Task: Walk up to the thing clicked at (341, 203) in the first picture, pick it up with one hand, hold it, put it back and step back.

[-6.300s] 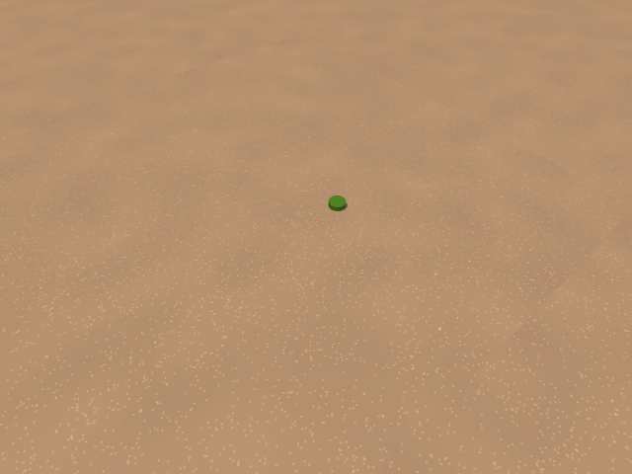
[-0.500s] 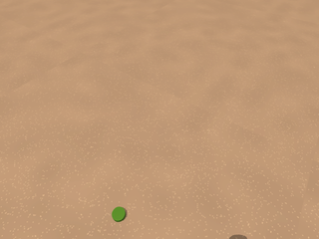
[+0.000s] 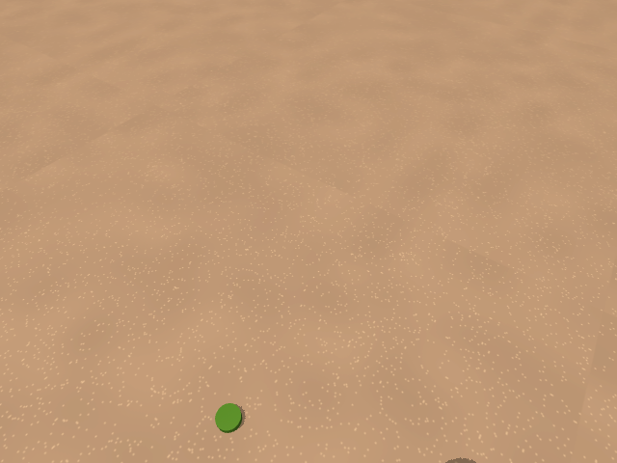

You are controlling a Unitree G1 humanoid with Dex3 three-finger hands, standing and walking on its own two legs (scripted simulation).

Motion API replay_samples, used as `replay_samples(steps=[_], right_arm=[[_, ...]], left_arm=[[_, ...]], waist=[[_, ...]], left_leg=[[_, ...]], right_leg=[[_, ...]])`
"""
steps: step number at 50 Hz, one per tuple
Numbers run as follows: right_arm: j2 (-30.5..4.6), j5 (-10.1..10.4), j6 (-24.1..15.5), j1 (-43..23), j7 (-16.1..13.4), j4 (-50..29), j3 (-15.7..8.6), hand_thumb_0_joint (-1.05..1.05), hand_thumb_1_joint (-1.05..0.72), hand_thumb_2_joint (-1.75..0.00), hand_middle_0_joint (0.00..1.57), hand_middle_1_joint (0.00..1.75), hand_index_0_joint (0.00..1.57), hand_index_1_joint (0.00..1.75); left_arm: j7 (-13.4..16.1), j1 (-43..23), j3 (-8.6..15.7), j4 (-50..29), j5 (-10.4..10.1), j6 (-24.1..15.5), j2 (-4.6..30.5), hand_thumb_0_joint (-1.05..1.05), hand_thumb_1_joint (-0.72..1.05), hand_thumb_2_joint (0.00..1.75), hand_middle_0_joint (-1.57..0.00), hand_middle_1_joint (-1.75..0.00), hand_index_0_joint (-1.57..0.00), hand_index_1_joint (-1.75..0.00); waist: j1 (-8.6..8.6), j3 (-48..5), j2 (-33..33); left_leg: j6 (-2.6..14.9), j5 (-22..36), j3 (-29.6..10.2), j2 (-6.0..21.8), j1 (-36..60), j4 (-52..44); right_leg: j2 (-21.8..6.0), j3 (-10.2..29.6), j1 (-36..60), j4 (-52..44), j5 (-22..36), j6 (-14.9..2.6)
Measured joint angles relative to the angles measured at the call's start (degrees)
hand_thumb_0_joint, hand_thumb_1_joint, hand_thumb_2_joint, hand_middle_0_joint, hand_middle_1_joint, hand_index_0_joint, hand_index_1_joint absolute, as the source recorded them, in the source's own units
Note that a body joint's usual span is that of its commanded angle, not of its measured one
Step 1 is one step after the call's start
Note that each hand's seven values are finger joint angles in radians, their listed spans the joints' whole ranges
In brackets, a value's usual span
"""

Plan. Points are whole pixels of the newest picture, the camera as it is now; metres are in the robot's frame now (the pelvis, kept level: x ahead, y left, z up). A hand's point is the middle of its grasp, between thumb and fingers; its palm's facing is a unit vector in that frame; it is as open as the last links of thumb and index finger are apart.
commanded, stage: stand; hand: left
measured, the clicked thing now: (228, 417) +0.41 +0.25 -0.77
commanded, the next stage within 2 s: none
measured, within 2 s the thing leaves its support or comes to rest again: neither
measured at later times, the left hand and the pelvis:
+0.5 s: hand out of the picture +0.07 +0.26 -0.16, palm faces -0.03 -0.94 -0.35, open 7.4 cm; pelvis +0.00 +0.00 +0.00, yaw +0 degrees
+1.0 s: hand out of the picture +0.07 +0.26 -0.16, palm faces -0.03 -0.94 -0.35, open 7.4 cm; pelvis +0.00 +0.00 +0.00, yaw +0 degrees
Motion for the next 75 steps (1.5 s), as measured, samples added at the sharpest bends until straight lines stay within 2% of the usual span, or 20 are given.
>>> replay_samples(steps=[75], right_arm=[[0.0, -0.1, 0.0, 0.6, 0.0, -0.2, -0.1, 0.0, -0.91, -0.9, 0.21, 0.3, 0.2, 0.3]], left_arm=[[0.0, 0.5, -0.2, -0.4, 0.1, 0.1, 0.0, 0.0, 0.9, 0.9, -0.21, -0.3, -0.2, -0.3]], waist=[[0.0, 0.2, -0.1]], left_leg=[[0.14, -0.2, 0.7, -0.1, 0.1, -0.1]], right_leg=[[-0.1, 0.7, -0.4, 0.4, -0.3, 0.13]])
